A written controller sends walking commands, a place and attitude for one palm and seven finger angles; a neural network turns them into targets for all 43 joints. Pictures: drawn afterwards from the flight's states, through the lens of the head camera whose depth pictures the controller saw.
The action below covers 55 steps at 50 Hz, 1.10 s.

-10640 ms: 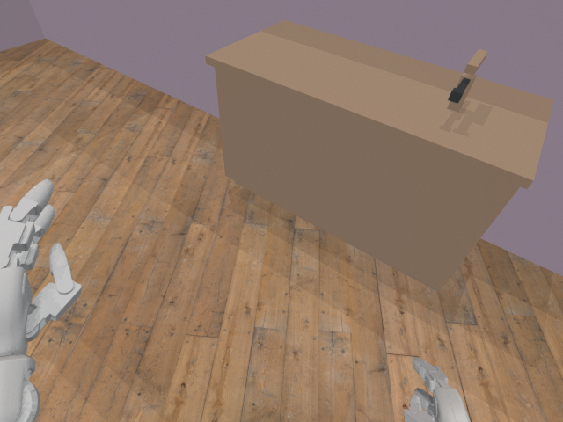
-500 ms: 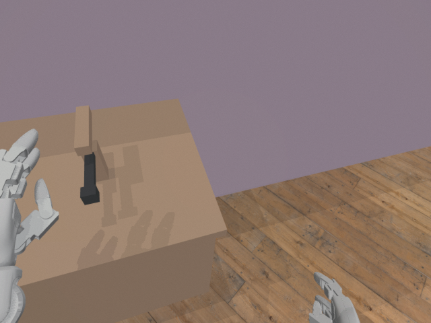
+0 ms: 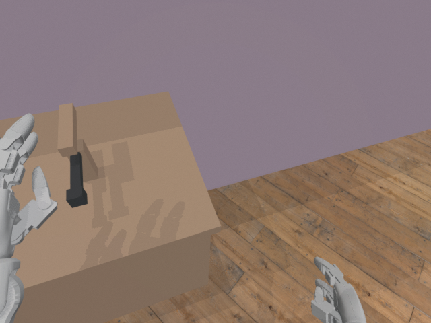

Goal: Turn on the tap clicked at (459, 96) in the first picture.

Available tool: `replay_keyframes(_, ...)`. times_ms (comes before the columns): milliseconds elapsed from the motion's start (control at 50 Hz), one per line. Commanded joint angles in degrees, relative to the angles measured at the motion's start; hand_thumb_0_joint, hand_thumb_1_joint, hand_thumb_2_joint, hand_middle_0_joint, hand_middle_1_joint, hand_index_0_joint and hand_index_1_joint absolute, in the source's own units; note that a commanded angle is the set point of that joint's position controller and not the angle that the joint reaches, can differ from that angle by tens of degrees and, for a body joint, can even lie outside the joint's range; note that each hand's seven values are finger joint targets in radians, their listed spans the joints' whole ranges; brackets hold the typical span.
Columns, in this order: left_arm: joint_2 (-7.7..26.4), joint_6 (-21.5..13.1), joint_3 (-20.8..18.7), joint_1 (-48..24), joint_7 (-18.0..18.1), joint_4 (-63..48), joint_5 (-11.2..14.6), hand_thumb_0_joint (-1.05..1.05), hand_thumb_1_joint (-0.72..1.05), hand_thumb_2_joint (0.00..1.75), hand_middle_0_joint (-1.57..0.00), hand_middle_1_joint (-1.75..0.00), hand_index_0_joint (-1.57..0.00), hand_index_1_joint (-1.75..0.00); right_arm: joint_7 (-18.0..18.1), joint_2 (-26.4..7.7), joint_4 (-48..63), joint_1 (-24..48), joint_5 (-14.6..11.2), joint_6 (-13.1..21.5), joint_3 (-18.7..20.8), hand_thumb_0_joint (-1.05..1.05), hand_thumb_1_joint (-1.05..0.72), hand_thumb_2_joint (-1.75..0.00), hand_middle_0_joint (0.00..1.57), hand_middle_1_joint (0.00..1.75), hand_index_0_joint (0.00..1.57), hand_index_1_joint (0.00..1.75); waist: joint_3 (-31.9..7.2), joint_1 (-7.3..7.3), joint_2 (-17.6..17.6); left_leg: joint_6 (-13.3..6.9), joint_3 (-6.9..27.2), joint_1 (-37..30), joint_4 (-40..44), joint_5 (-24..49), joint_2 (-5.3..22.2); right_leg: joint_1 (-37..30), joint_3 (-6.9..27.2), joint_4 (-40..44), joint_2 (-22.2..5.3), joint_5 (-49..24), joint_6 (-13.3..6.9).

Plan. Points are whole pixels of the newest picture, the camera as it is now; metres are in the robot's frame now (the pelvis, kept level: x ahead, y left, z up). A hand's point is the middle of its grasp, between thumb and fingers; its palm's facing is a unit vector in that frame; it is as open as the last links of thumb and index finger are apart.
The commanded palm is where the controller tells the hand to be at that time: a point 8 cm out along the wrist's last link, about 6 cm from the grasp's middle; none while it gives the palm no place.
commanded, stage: come to a stop and stand still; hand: left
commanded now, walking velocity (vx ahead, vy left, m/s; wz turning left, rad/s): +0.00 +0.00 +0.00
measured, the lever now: (77, 197) +0.32 +0.30 +0.03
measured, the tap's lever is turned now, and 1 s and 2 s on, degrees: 0 0 0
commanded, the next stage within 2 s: look again from close up in 0.70 s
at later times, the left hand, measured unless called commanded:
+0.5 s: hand (44, 210) +0.22 +0.25 +0.16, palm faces +0.37 -0.86 -0.35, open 7.4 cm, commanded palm +0.17 +0.29 +0.18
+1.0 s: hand (36, 218) +0.21 +0.26 +0.16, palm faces +0.39 -0.85 -0.35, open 7.4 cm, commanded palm +0.16 +0.29 +0.18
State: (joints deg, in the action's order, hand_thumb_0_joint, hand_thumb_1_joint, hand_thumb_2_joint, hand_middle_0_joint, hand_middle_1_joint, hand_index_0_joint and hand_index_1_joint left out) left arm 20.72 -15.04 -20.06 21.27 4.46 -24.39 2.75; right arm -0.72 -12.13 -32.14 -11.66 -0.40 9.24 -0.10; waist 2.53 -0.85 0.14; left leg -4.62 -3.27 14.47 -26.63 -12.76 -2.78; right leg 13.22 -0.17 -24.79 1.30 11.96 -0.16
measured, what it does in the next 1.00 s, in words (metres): stands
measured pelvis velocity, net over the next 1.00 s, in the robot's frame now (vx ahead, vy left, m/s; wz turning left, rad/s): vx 0.00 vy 0.01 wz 0.01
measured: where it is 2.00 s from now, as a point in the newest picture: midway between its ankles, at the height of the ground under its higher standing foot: outside the picture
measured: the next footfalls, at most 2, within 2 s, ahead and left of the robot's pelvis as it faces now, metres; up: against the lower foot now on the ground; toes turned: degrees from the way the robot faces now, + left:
none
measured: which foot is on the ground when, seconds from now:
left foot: down 0.00-1.00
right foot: down 0.00-1.00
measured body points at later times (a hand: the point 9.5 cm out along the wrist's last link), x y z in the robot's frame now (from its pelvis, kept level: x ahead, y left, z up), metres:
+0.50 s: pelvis +0.01 +0.00 +0.00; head +0.02 +0.03 +0.45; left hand +0.20 +0.30 +0.18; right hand +0.21 -0.21 -0.05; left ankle +0.02 +0.06 -0.74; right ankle +0.01 -0.12 -0.74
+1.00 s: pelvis +0.00 +0.01 +0.00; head +0.01 +0.03 +0.45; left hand +0.19 +0.30 +0.18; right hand +0.17 -0.21 -0.07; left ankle +0.02 +0.06 -0.74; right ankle +0.01 -0.12 -0.74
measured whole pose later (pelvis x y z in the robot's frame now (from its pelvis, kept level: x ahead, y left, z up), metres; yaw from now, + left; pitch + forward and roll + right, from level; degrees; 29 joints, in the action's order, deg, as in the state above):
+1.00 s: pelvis +0.00 +0.01 +0.00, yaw +1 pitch -2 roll -2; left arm 20.1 -12.4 -19.3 23.3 5.7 -24.3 1.5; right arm 2.2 -11.0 -33.1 -13.2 -0.1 6.2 -1.1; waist 2.2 -1.3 1.2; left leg -5.0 -2.7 11.6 -24.9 -12.0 -3.2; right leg 9.4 -0.6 -21.7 0.9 10.7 0.5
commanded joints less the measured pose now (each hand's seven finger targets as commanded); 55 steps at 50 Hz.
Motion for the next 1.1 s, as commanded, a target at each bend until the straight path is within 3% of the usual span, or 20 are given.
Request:
replay_keyframes(0,12.86,-3.17,-9.39,2.04,1.83,-11.9,1.02,0.0,0.9,0.9,-0.2,-0.3,-0.2,-0.3,1.65,-6.95,8.83,4.25,-0.38,2.33,2.47,0.0,-0.9,-0.9,0.2,0.3,0.2,0.3,-9.74,-1.33,5.27,3.1,9.59,1.37,6.13,2.54,7.32,-6.27,4.85,2.49,-4.93,-3.02,-1.14)
replay_keyframes(20,13.75,-3.18,-10.7,0.6,1.99,-11.05,1.23,0.0,0.9,0.9,-0.2,-0.3,-0.2,-0.3,2.3,-6.77,8.88,4.45,-0.37,2.08,2.34,0.0,-0.9,-0.9,0.2,0.3,0.2,0.3,-8.55,-1.11,5.52,3.06,9.86,1.4,6.25,1.38,6.96,-5.12,5.34,3.38,-5.13,-1.93,-1.21)
replay_keyframes(40,16.19,-3.38,-12.74,-2.79,2.14,-12.77,1.18,0.0,0.9,0.9,-0.2,-0.3,-0.2,-0.3,2.85,-6.95,8.79,5.15,-0.28,1.81,2.14,0.0,-0.9,-0.9,0.2,0.3,0.2,0.3,-7.19,-0.85,3.01,3.24,10.25,1.46,6.46,0.87,6.98,-3.83,5.4,3.54,-5.1,-0.98,-1.32)
replay_keyframes(120,13.1,-3.77,-8.88,-8.04,1.78,-12.06,0.98,0.0,0.9,0.9,-0.2,-0.3,-0.2,-0.3,3.64,-6.25,8.08,4.56,-0.4,2.42,1.68,0.0,-0.9,-0.9,0.2,0.3,0.2,0.3,-8.3,-0.68,-4.76,2.6,9.71,-0.44,6.44,3.34,7.04,-5.59,5.16,2.53,-4.86,-5.1,-1.34)
replay_keyframes(180,9.57,-3.97,-4.52,-8.78,1.65,-14.72,0.54,0.0,0.9,0.9,-0.2,-0.3,-0.2,-0.3,3.21,-6.45,7.33,4.37,-0.23,3.53,1.64,0.0,-0.9,-0.9,0.2,0.3,0.2,0.3,-10.53,-0.73,-7.03,3.35,9.5,-4.13,5.53,10.03,7.69,-6.12,4.0,1.66,-4.55,-8.57,-1.23)
replay_keyframes(240,6.81,-3.33,-1.77,-5.43,1.8,-15.77,-0.01,0.0,0.9,0.9,-0.2,-0.3,-0.2,-0.3,2.41,-6.57,6.94,4.1,-0.2,3.84,1.99,0.0,-0.9,-0.9,0.2,0.3,0.2,0.3,-12.15,-0.69,-6.69,4.56,8.81,-7.14,3.88,18.35,7.81,-6.12,3.51,1.32,-4.31,-12.31,-1.46)
replay_keyframes(280,7.59,-2.83,-2.71,-3.27,2.2,-14.65,-0.38,0.0,0.9,0.9,-0.2,-0.3,-0.2,-0.3,2.11,-6.96,6.96,3.68,0.06,3.04,2.17,0.0,-0.9,-0.9,0.2,0.3,0.2,0.3,-11.82,-0.72,-4.97,5.08,9.17,-5.85,3.83,20.1,8.37,-6.86,2.9,1.4,-4.23,-12.63,-1.38)
replay_keyframes(320,8.41,-2.23,-4.43,-1.1,2.36,-12.43,-0.19,0.0,0.9,0.9,-0.2,-0.3,-0.2,-0.3,2.28,-6.87,7.29,3.98,-0.01,2.09,2.12,0.0,-0.9,-0.9,0.2,0.3,0.2,0.3,-10.89,-0.77,-2.64,5.03,8.84,-4.33,4.04,18.08,8.21,-7.32,3.28,2.1,-4.45,-12.84,-1.34)
replay_keyframes(340,9.92,-1.92,-6.59,-0.02,2.5,-11.61,-0.14,0.0,0.9,0.9,-0.2,-0.3,-0.2,-0.3,2.51,-6.88,7.1,4.27,0.05,1.48,2.14,0.0,-0.9,-0.9,0.2,0.3,0.2,0.3,-10.55,-0.77,-2.61,5.4,8.53,-3.91,4.07,17.46,7.86,-7.48,3.47,2.39,-4.44,-13.55,-1.55)
replay_keyframes(360,8.96,-1.88,-5.96,-0.21,2.35,-11.03,0.09,0.0,0.9,0.9,-0.2,-0.3,-0.2,-0.3,2.56,-6.79,7.4,4.17,0.03,0.91,2.03,0.0,-0.9,-0.9,0.2,0.3,0.2,0.3,-9.95,-0.52,-2.36,5.38,8.75,-2.86,4.65,16.06,7.81,-7.57,3.36,2.5,-4.63,-12.61,-1.66)
replay_keyframes(440,10.87,-1.77,-7.82,-2.13,1.97,-12.19,0.59,0.0,0.9,0.9,-0.2,-0.3,-0.2,-0.3,3.24,-6.24,8.63,5.16,-0.01,0.04,1.56,0.0,-0.9,-0.9,0.2,0.3,0.2,0.3,-7.47,-0.65,-3.77,5.06,8.98,-0.9,6.99,10.01,7.96,-7.3,3.21,3.35,-4.11,-9.37,-1.21)
replay_keyframes(460,10.19,-1.78,-7.11,-2.89,1.89,-12.13,0.57,0.0,0.9,0.9,-0.2,-0.3,-0.2,-0.3,3.39,-6.28,8.73,5.01,-0.01,-0.03,1.51,0.0,-0.9,-0.9,0.2,0.3,0.2,0.3,-7.59,-0.46,-2.85,4.92,9.02,-0.89,7.31,9.32,8.07,-7.64,2.99,3.38,-4.08,-9.05,-1.1)
replay_keyframes(540,8.77,-1.69,-4.42,-4.99,1.75,-15.6,0.29,0.0,0.9,0.9,-0.2,-0.3,-0.2,-0.3,3.41,-6.33,8.97,5.45,0.02,0.58,1.36,0.0,-0.9,-0.9,0.2,0.3,0.2,0.3,-8.82,-0.54,-5.71,4.64,8.67,-3.33,7.22,9.69,7.88,-7.66,3.19,3.43,-3.94,-9.67,-1.06)
replay_keyframes(600,7.68,-1.35,-3.05,-5.16,2.09,-14.83,-0.3,0.0,0.9,0.9,-0.2,-0.3,-0.2,-0.3,3.28,-6.68,8.6,4.92,0.1,0.87,1.55,0.0,-0.9,-0.9,0.2,0.3,0.2,0.3,-8.54,-0.6,-5.21,4.47,8.91,-3.18,8.2,6.62,8.37,-7.52,3.21,3.46,-3.67,-7.57,-0.92)
replay_keyframes(740,9.29,-1.11,-5.83,-3.39,2.52,-12.25,-0.82,0.0,0.9,0.9,-0.2,-0.3,-0.2,-0.3,3.35,-6.7,8.06,4.97,0.05,0.41,1.91,0.0,-0.9,-0.9,0.2,0.3,0.2,0.3,-7.59,-0.82,-4.04,4.54,9.22,-0.65,9.2,1.63,7.91,-8.59,3.24,4.25,-3.67,-5.53,-1.0)
replay_keyframes(780,8.28,-1.05,-5.01,-3.02,2.39,-11.57,-0.63,0.0,0.9,0.9,-0.2,-0.3,-0.2,-0.3,3.32,-6.42,8.39,4.83,0.03,0.13,1.8,0.0,-0.9,-0.9,0.2,0.3,0.2,0.3,-6.99,-0.66,-2.79,4.23,9.62,0.1,9.56,0.29,7.94,-8.67,3.43,4.67,-3.85,-4.66,-1.05)
replay_keyframes(860,8.13,-1.14,-4.7,-3.13,2.21,-12.17,-0.69,0.0,0.9,0.9,-0.2,-0.3,-0.2,-0.3,3.37,-6.54,8.34,5.01,0.03,0.21,1.72,0.0,-0.9,-0.9,0.2,0.3,0.2,0.3,-6.15,-0.53,-4.32,4.08,9.66,0.65,10.41,-1.29,8.2,-8.11,3.05,4.45,-3.64,-3.85,-0.9)
replay_keyframes(1080,8.12,-1.13,-4.84,-2.68,2.33,-12.52,-0.82,0.0,0.9,0.9,-0.2,-0.3,-0.2,-0.3,3.45,-6.55,8.04,4.57,0.01,0.36,2.1,0.0,-0.9,-0.9,0.2,0.3,0.2,0.3,-7.26,-0.53,-3.24,4.24,9.14,-0.7,8.97,1.94,7.68,-8.8,3.67,4.42,-3.9,-6.52,-1.11)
